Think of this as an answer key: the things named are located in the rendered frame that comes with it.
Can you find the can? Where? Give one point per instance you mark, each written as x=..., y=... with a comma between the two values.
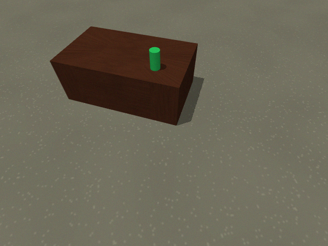
x=154, y=54

